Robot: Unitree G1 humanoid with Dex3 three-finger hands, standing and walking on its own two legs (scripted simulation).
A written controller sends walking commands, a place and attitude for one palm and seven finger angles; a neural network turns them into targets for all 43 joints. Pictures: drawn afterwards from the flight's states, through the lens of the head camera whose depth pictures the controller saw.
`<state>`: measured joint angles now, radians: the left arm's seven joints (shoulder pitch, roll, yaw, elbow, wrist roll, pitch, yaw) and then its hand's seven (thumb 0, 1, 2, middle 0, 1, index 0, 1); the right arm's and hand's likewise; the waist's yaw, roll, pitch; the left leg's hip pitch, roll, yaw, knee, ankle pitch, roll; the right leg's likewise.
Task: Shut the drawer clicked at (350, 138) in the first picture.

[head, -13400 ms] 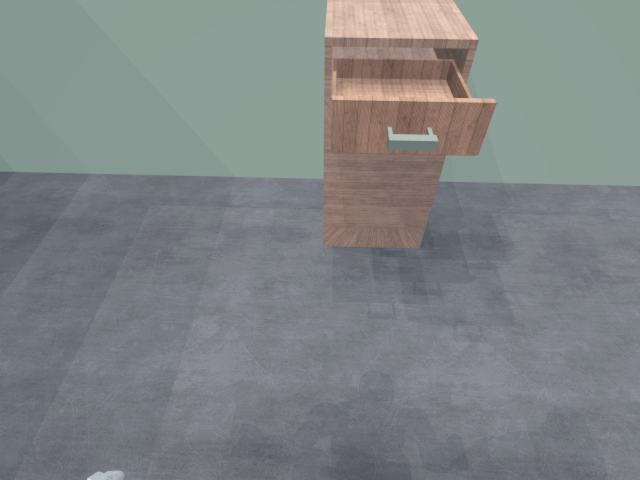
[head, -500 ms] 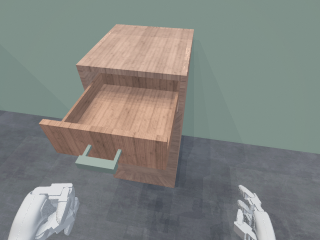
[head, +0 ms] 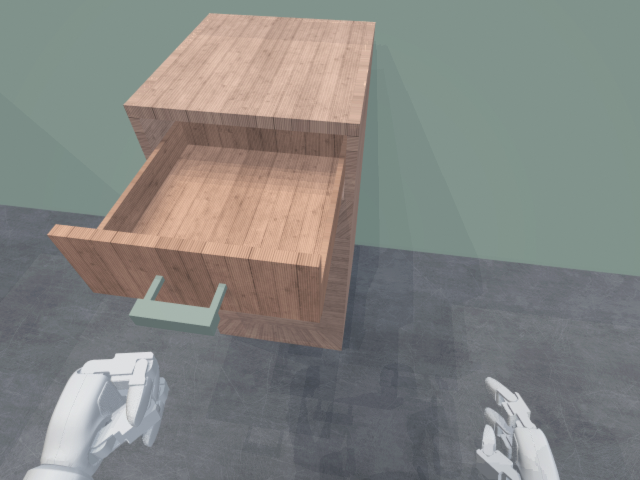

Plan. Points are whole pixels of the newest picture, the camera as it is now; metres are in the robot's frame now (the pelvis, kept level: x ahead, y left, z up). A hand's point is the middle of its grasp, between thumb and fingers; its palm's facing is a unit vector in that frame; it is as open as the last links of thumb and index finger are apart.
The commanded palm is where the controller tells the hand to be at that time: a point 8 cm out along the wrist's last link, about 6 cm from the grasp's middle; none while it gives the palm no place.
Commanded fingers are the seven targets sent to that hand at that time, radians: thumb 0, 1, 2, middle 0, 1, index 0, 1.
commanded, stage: bring the fist close to the handle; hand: left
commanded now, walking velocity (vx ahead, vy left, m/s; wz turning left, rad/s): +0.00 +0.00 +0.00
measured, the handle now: (182, 302) +0.34 +0.22 +0.02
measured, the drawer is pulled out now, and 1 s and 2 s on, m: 0.28 0.28 0.22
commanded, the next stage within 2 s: push the drawer shut in 0.94 s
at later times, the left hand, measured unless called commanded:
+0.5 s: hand (182, 397) +0.21 +0.18 +0.03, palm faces -0.06 -1.00 -0.07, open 3.3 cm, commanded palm +0.19 +0.23 +0.02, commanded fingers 0.00 0.90 0.90 -1.40 -1.60 -1.40 -1.60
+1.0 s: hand (190, 381) +0.23 +0.18 +0.02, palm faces -0.07 -1.00 -0.07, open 3.3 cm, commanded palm +0.21 +0.23 +0.02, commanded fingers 0.00 0.90 0.90 -1.40 -1.60 -1.40 -1.60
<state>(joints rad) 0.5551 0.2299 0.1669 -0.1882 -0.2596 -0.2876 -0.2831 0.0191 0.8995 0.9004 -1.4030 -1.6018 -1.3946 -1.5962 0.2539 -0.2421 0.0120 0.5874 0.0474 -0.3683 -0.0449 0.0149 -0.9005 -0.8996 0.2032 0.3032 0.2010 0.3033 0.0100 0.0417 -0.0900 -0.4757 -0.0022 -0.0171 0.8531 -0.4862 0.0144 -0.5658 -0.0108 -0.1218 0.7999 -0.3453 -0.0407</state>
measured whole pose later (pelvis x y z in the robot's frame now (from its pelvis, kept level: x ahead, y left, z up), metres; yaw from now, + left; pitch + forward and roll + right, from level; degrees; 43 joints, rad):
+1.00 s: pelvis +0.00 +0.01 -0.03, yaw +0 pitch +15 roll -2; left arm 0.38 0.24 0.12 -0.03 -0.24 -0.37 -0.23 0.02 0.90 0.90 -1.40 -1.60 -1.39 -1.60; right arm 0.27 -0.25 0.02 0.50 0.03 -0.20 -0.03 0.01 -0.90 -0.90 0.20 0.30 0.20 0.30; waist -0.03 0.03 -0.14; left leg -0.75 -0.01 -0.01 1.06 -0.57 0.03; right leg -0.84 -0.02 -0.12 1.00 -0.42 -0.03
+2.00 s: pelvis -0.02 +0.01 -0.03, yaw +0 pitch +15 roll -1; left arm -0.10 0.26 0.12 0.36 -0.20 -0.35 -0.21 0.04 0.82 0.93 -1.40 -1.60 -1.39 -1.60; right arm 0.26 -0.26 0.04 0.57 0.03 -0.16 -0.04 0.01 -0.90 -0.90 0.20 0.30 0.20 0.30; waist -0.04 0.02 -0.11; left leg -0.76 -0.02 -0.01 1.04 -0.53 0.03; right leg -0.85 -0.04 -0.11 0.97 -0.38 -0.03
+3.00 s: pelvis -0.02 +0.01 -0.04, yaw -2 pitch +19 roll -1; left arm -0.65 0.37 0.28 0.95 -0.15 -0.45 -0.27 0.03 0.72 0.88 -1.40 -1.60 -1.40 -1.60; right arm 0.32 -0.27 0.03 0.63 0.01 -0.04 -0.02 0.01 -0.90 -0.90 0.20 0.30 0.20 0.30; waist -0.11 0.01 -0.11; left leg -0.87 -0.01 0.02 1.06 -0.52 0.03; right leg -0.96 -0.02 -0.09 0.98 -0.35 -0.03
